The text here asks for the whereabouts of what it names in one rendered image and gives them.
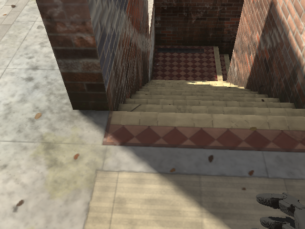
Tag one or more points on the robot right hand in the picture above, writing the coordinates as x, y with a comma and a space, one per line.
286, 204

